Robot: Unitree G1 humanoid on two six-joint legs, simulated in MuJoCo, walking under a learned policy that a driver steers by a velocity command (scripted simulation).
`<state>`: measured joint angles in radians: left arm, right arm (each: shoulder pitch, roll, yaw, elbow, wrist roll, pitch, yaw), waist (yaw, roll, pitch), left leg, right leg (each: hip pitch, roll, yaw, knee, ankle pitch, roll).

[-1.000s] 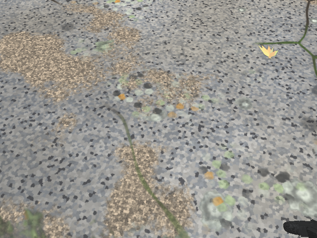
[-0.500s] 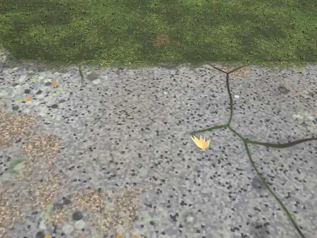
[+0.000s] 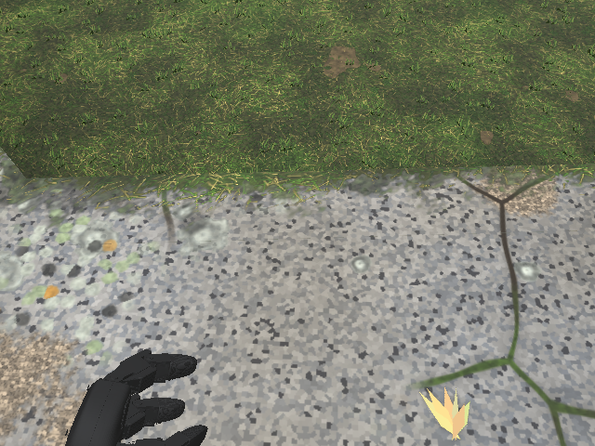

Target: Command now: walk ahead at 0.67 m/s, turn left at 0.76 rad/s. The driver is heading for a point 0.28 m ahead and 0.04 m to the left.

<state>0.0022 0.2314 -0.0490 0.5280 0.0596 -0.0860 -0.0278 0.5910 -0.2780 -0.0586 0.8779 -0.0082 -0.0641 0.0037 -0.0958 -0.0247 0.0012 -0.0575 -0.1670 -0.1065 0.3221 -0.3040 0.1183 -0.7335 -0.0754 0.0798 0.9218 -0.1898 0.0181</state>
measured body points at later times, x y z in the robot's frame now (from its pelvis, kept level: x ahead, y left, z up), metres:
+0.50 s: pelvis +0.30 +0.00 -0.01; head +0.31 +0.02 +0.44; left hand +0.30 +0.29 -0.14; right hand +0.56 -0.18 -0.07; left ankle +0.36 +0.13 -0.74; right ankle +0.32 -0.15 -0.73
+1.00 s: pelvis +0.36 +0.00 -0.01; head +0.36 -0.01 +0.44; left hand +0.40 +0.26 -0.14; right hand +0.54 -0.22 -0.12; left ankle +0.36 +0.13 -0.74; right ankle +0.35 -0.13 -0.74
